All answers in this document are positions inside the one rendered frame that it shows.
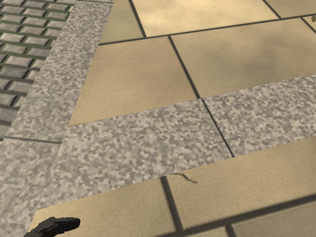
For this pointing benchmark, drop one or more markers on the robot left hand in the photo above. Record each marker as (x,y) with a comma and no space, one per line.
(51,227)

